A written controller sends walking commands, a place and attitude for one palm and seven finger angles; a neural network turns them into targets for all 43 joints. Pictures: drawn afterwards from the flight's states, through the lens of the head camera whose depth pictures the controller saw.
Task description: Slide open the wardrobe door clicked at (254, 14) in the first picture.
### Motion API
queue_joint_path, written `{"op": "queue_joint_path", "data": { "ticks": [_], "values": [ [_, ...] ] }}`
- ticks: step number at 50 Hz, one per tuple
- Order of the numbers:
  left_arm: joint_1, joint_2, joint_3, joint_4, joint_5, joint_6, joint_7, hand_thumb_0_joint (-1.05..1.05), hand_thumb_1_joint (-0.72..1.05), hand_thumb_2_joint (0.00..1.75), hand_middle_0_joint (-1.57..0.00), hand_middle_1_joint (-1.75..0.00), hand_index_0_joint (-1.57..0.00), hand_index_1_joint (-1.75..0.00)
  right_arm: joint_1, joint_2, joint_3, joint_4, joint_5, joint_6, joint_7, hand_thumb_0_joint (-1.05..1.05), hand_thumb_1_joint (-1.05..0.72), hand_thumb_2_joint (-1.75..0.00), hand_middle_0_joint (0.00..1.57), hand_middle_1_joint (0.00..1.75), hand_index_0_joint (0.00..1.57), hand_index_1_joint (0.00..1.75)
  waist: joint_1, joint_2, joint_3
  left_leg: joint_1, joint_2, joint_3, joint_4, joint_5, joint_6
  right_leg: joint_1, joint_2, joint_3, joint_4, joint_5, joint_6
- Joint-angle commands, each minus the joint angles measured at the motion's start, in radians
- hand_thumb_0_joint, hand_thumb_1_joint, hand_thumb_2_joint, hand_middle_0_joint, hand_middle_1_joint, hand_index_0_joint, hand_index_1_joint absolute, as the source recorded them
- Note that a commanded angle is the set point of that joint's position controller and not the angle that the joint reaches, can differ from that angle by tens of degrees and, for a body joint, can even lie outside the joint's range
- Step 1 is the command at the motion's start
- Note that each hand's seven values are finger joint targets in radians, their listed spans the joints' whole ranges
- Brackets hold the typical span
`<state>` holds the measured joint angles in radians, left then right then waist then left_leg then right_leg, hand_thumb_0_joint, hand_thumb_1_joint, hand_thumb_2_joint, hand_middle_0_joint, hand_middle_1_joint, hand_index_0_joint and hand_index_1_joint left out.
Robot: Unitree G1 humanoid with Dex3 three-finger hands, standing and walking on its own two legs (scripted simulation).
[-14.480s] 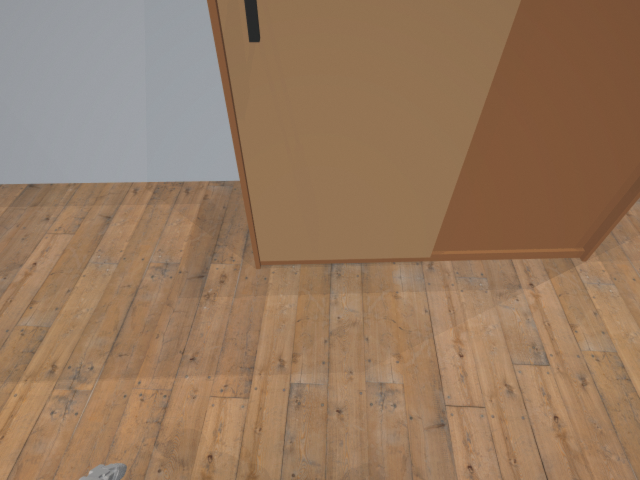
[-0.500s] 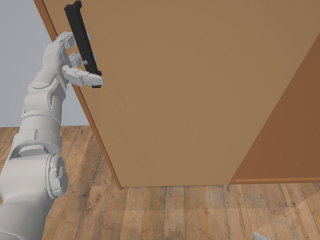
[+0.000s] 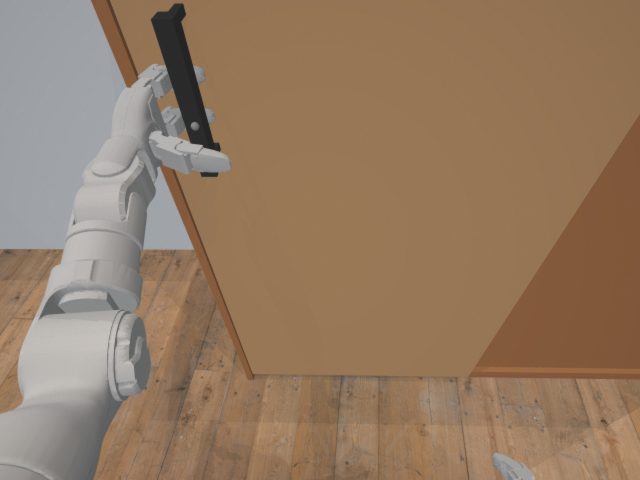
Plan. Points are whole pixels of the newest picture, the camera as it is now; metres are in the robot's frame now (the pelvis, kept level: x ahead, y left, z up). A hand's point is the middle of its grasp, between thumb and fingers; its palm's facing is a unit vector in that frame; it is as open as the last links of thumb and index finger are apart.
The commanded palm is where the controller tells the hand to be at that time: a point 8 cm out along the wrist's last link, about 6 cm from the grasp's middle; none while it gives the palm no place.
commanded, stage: slide the fingers in behind the handle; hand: left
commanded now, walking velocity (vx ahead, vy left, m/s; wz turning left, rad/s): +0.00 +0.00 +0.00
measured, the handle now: (195, 97) +0.52 +0.18 +0.23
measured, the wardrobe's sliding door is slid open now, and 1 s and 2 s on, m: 0.00 0.00 0.00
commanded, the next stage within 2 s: grip the handle and tug to test in 0.08 s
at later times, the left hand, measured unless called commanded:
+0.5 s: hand (200, 124) +0.46 +0.16 +0.23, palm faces +0.02 -1.00 -0.01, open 11.8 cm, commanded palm +0.43 +0.21 +0.23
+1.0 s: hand (202, 123) +0.46 +0.15 +0.23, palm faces +0.02 -1.00 +0.00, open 6.0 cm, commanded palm +0.43 +0.21 +0.23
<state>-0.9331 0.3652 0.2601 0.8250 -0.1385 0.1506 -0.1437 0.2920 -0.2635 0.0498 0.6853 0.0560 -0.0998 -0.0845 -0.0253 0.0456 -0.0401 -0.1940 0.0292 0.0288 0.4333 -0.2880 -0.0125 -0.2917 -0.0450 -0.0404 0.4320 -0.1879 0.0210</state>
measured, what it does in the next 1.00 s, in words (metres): stands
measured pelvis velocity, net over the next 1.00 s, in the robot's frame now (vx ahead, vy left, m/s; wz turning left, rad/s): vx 0.01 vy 0.00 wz -0.03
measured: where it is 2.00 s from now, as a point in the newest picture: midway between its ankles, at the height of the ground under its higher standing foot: outside the picture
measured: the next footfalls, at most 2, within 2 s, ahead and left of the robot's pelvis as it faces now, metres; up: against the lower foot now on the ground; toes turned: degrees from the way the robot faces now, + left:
none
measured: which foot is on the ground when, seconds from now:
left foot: down 0.00-1.00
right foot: down 0.00-1.00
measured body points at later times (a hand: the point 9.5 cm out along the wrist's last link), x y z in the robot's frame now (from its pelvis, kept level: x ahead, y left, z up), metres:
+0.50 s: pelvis +0.00 +0.00 +0.00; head +0.01 -0.02 +0.45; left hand +0.45 +0.21 +0.23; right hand +0.11 -0.26 -0.11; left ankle -0.04 +0.13 -0.74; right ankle +0.02 -0.14 -0.74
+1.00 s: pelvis +0.01 +0.00 +0.00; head +0.01 -0.02 +0.45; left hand +0.46 +0.21 +0.23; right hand +0.12 -0.26 -0.11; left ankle -0.04 +0.13 -0.74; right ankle +0.02 -0.14 -0.74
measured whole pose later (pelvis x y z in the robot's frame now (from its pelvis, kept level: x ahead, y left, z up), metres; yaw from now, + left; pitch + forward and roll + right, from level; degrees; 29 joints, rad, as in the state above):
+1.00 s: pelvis +0.01 +0.00 +0.00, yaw -2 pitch +3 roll +0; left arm -0.85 0.35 0.31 0.69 -0.13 0.22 -0.13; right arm 0.28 -0.27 0.04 0.66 0.05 -0.05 -0.08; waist -0.04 0.05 -0.05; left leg -0.15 0.04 0.06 0.40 -0.29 -0.01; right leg -0.26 -0.03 -0.02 0.40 -0.18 0.02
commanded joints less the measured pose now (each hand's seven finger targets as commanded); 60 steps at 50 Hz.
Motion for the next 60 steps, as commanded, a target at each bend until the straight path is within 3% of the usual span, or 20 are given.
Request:
{"op": "queue_joint_path", "data": {
  "ticks": [1, 3, 6, 9, 18, 22, 26, 27, 29, 35, 36, 39, 41, 43, 45, 48, 51, 53, 57, 60],
  "values": [
    [-0.560, 0.176, 0.008, -0.252, -0.010, -0.067, -0.005, 0.00, -0.50, 0.30, -0.30, -1.20, -0.30, -1.20, -0.027, -0.134, -0.048, -0.122, 0.000, -0.047, -0.011, 0.00, -0.90, -0.90, 0.20, 0.30, 0.20, 0.30, -0.016, -0.018, -0.341, 0.076, -0.012, -0.013, -0.029, 0.378, 0.028, 0.190, 0.030, -0.009, 0.005, 0.339, -0.054],
    [-0.569, 0.153, -0.001, -0.259, -0.013, -0.064, -0.002, 0.00, -0.50, 0.30, -0.30, -1.20, -0.30, -1.20, -0.032, -0.127, -0.047, -0.120, 0.000, -0.049, -0.010, 0.00, -0.90, -0.90, 0.20, 0.30, 0.20, 0.30, -0.019, -0.018, -0.343, 0.082, -0.013, -0.011, -0.026, 0.383, 0.029, 0.187, 0.030, -0.009, 0.007, 0.351, -0.053],
    [-0.499, 0.227, 0.067, -0.251, -0.008, -0.062, 0.005, 0.00, -0.50, 0.30, -0.30, -1.20, -0.30, -1.20, -0.029, -0.133, -0.049, -0.124, -0.003, -0.041, -0.008, 0.00, -0.90, -0.90, 0.20, 0.30, 0.20, 0.30, 0.007, -0.050, -0.367, 0.068, -0.014, -0.004, -0.027, 0.407, 0.030, 0.231, 0.029, -0.008, 0.009, 0.382, -0.053],
    [-0.503, 0.197, 0.036, -0.273, 0.001, -0.060, 0.002, 0.00, -0.50, 0.30, -0.30, -1.20, -0.30, -1.20, -0.040, -0.126, -0.046, -0.132, 0.000, -0.039, -0.007, 0.00, -0.90, -0.90, 0.20, 0.30, 0.20, 0.30, 0.001, -0.036, -0.338, 0.060, -0.012, 0.002, -0.034, 0.400, 0.032, 0.223, 0.029, -0.006, 0.009, 0.383, -0.053],
    [-0.441, 0.268, 0.102, -0.302, -0.005, -0.052, -0.006, 0.00, -0.08, 0.48, -0.35, -1.26, -0.35, -1.26, -0.055, -0.131, -0.049, -0.150, 0.003, -0.030, -0.010, 0.00, -0.90, -0.90, 0.20, 0.30, 0.20, 0.30, 0.018, -0.045, -0.356, 0.059, -0.012, 0.017, -0.040, 0.392, 0.036, 0.262, 0.028, 0.001, -0.002, 0.403, -0.052],
    [-0.447, 0.229, 0.066, -0.322, -0.007, -0.043, -0.007, 0.00, 0.11, 0.56, -0.36, -1.29, -0.36, -1.29, -0.062, -0.130, -0.050, -0.159, 0.005, -0.028, -0.010, 0.00, -0.90, -0.90, 0.20, 0.30, 0.20, 0.30, 0.011, -0.015, -0.342, 0.066, -0.012, 0.016, -0.045, 0.387, 0.035, 0.246, 0.028, 0.000, -0.006, 0.387, -0.053],
    [-0.426, 0.271, 0.096, -0.305, 0.000, -0.031, 0.000, 0.00, 0.29, 0.64, -0.38, -1.31, -0.38, -1.31, -0.056, -0.138, -0.052, -0.155, 0.004, -0.021, -0.012, 0.00, -0.90, -0.90, 0.20, 0.30, 0.20, 0.30, 0.015, -0.042, -0.343, 0.060, -0.012, 0.017, -0.047, 0.380, 0.036, 0.255, 0.028, 0.000, -0.011, 0.382, -0.052],
    [-0.450, 0.242, 0.069, -0.312, -0.002, -0.028, -0.002, 0.00, 0.34, 0.66, -0.39, -1.32, -0.39, -1.32, -0.061, -0.133, -0.050, -0.156, 0.006, -0.020, -0.013, 0.00, -0.90, -0.90, 0.20, 0.30, 0.20, 0.30, 0.005, -0.021, -0.330, 0.058, -0.012, 0.019, -0.048, 0.368, 0.036, 0.242, 0.027, 0.002, -0.014, 0.376, -0.051],
    [-0.429, 0.259, 0.092, -0.301, -0.002, -0.021, -0.001, 0.00, 0.43, 0.70, -0.40, -1.33, -0.40, -1.33, -0.050, -0.136, -0.053, -0.154, 0.003, -0.021, -0.013, 0.00, -0.90, -0.90, 0.20, 0.30, 0.20, 0.30, 0.013, -0.058, -0.350, 0.058, -0.012, 0.016, -0.044, 0.392, 0.038, 0.256, 0.029, -0.001, -0.007, 0.402, -0.051],
    [-0.417, 0.251, 0.090, -0.320, -0.004, -0.014, -0.004, 0.00, 0.71, 0.82, -0.43, -1.37, -0.43, -1.37, -0.055, -0.132, -0.054, -0.159, 0.003, -0.015, -0.011, 0.00, -0.90, -0.90, 0.20, 0.30, 0.20, 0.30, 0.015, -0.047, -0.358, 0.065, -0.012, 0.020, -0.040, 0.415, 0.036, 0.262, 0.030, -0.001, -0.004, 0.427, -0.051],
    [-0.416, 0.281, 0.108, -0.325, -0.001, -0.020, -0.001, 0.00, 0.76, 0.84, -0.44, -1.38, -0.44, -1.38, -0.053, -0.138, -0.056, -0.158, 0.001, -0.011, -0.012, 0.00, -0.90, -0.90, 0.20, 0.30, 0.20, 0.30, 0.019, -0.036, -0.369, 0.069, -0.012, 0.021, -0.040, 0.424, 0.035, 0.274, 0.027, -0.001, -0.004, 0.430, -0.052],
    [-0.429, 0.240, 0.075, -0.344, -0.002, -0.016, -0.004, 0.00, 0.90, 0.90, -0.45, -1.40, -0.45, -1.40, -0.060, -0.131, -0.053, -0.161, 0.003, -0.010, -0.010, 0.00, -0.90, -0.90, 0.20, 0.30, 0.20, 0.30, 0.012, -0.019, -0.353, 0.072, -0.011, 0.020, -0.041, 0.428, 0.033, 0.260, 0.029, -0.003, -0.003, 0.430, -0.053],
    [-0.391, 0.255, 0.095, -0.357, -0.003, -0.017, 0.000, 0.00, 0.90, 0.90, -0.45, -1.40, -0.45, -1.40, -0.062, -0.134, -0.057, -0.167, 0.002, -0.010, -0.008, 0.00, -0.90, -0.90, 0.20, 0.30, 0.20, 0.30, 0.023, -0.049, -0.369, 0.080, -0.009, 0.017, -0.037, 0.448, 0.035, 0.275, 0.030, -0.005, -0.001, 0.438, -0.054],
    [-0.400, 0.246, 0.087, -0.351, -0.005, -0.009, -0.001, 0.00, 0.90, 0.90, -0.45, -1.40, -0.45, -1.40, -0.064, -0.131, -0.053, -0.164, 0.004, -0.008, -0.009, 0.00, -0.90, -0.90, 0.20, 0.30, 0.20, 0.30, 0.017, -0.031, -0.352, 0.075, -0.009, 0.019, -0.040, 0.432, 0.034, 0.261, 0.030, -0.003, -0.004, 0.432, -0.053],
    [-0.402, 0.260, 0.101, -0.339, -0.003, 0.000, 0.001, 0.00, 0.90, 0.90, -0.45, -1.40, -0.45, -1.40, -0.059, -0.134, -0.055, -0.159, 0.002, -0.006, -0.011, 0.00, -0.90, -0.90, 0.20, 0.30, 0.20, 0.30, 0.014, -0.076, -0.346, 0.067, -0.009, 0.019, -0.041, 0.425, 0.037, 0.264, 0.031, -0.004, -0.005, 0.436, -0.051],
    [-0.397, 0.231, 0.083, -0.402, -0.004, -0.003, 0.004, 0.00, 0.90, 0.90, -0.45, -1.40, -0.45, -1.40, -0.072, -0.125, -0.054, -0.171, 0.001, -0.007, -0.007, 0.00, -0.90, -0.90, 0.20, 0.30, 0.20, 0.30, 0.025, -0.007, -0.377, 0.096, -0.010, 0.021, -0.035, 0.481, 0.032, 0.273, 0.029, -0.002, 0.002, 0.462, -0.054],
    [-0.378, 0.239, 0.089, -0.364, -0.003, 0.010, 0.009, 0.00, 0.90, 0.90, -0.45, -1.40, -0.45, -1.40, -0.069, -0.131, -0.054, -0.165, 0.000, 0.000, -0.009, 0.00, -0.90, -0.90, 0.20, 0.30, 0.20, 0.30, 0.020, -0.069, -0.350, 0.078, -0.007, 0.019, -0.040, 0.456, 0.034, 0.272, 0.030, -0.008, -0.003, 0.450, -0.051],
    [-0.383, 0.271, 0.113, -0.374, 0.000, 0.013, 0.008, 0.00, 0.90, 0.90, -0.45, -1.40, -0.45, -1.40, -0.069, -0.132, -0.055, -0.166, 0.000, 0.002, -0.012, 0.00, -0.90, -0.90, 0.20, 0.30, 0.20, 0.30, 0.023, -0.065, -0.367, 0.075, -0.009, 0.022, -0.042, 0.450, 0.036, 0.283, 0.029, -0.003, -0.001, 0.458, -0.050],
    [-0.379, 0.228, 0.081, -0.461, 0.000, 0.004, 0.012, 0.00, 0.90, 0.90, -0.45, -1.40, -0.45, -1.40, -0.083, -0.121, -0.054, -0.182, 0.000, 0.000, -0.004, 0.00, -0.90, -0.90, 0.20, 0.30, 0.20, 0.30, 0.032, 0.010, -0.408, 0.110, -0.009, 0.023, -0.033, 0.533, 0.030, 0.301, 0.027, -0.002, 0.010, 0.500, -0.055],
    [-0.349, 0.217, 0.084, -0.463, -0.005, 0.013, 0.015, 0.00, 0.90, 0.90, -0.45, -1.40, -0.45, -1.40, -0.088, -0.122, -0.057, -0.180, 0.000, 0.001, -0.002, 0.00, -0.90, -0.90, 0.20, 0.30, 0.20, 0.30, 0.034, -0.042, -0.397, 0.108, -0.005, 0.021, -0.035, 0.523, 0.030, 0.300, 0.032, -0.007, 0.008, 0.496, -0.054]
  ]
}}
